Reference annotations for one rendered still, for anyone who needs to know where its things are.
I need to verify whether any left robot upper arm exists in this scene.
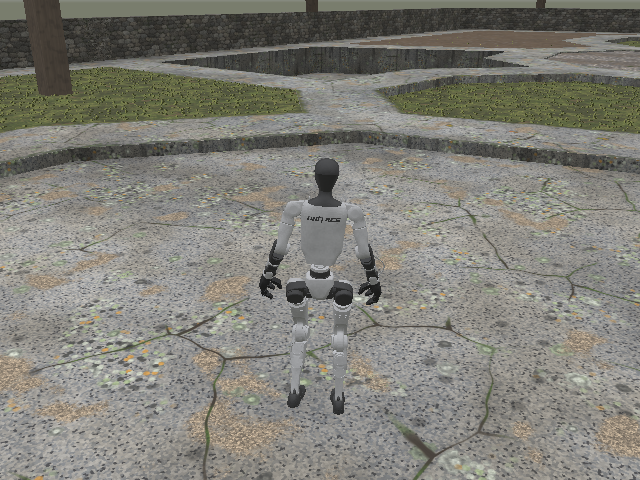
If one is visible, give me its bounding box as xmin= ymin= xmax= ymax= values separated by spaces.
xmin=274 ymin=200 xmax=304 ymax=255

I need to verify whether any right robot upper arm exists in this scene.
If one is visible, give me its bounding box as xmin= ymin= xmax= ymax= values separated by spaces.
xmin=345 ymin=203 xmax=371 ymax=259

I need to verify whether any robot left forearm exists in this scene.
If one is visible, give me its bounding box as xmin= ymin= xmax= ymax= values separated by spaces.
xmin=263 ymin=239 xmax=284 ymax=279

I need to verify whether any robot head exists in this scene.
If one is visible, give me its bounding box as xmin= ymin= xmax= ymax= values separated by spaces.
xmin=308 ymin=158 xmax=342 ymax=207

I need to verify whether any right robot hand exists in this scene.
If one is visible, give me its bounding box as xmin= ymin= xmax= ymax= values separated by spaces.
xmin=358 ymin=281 xmax=382 ymax=305

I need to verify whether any left robot hand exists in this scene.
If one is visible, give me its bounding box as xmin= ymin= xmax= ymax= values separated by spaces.
xmin=259 ymin=274 xmax=282 ymax=299

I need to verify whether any left robot shin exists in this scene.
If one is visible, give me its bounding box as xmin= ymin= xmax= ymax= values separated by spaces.
xmin=290 ymin=324 xmax=307 ymax=395

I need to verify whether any robot right forearm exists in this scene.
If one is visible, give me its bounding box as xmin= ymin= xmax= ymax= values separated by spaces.
xmin=360 ymin=244 xmax=379 ymax=285

